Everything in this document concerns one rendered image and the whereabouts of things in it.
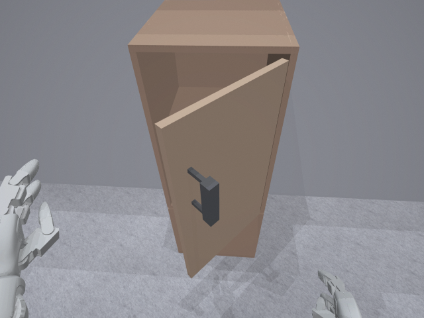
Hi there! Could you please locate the left robot hand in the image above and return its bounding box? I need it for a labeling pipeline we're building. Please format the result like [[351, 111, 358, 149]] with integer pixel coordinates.
[[0, 159, 59, 277]]

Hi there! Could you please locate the handle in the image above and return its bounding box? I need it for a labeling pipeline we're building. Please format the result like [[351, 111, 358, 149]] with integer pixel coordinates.
[[187, 167, 219, 227]]

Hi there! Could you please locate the left robot forearm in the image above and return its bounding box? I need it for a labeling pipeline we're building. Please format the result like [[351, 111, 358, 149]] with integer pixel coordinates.
[[0, 276, 28, 318]]

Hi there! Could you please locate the right robot hand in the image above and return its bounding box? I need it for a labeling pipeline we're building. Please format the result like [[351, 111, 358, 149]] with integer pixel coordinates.
[[312, 270, 362, 318]]

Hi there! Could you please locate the cupboard door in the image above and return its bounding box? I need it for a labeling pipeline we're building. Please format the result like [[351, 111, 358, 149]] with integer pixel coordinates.
[[155, 58, 289, 278]]

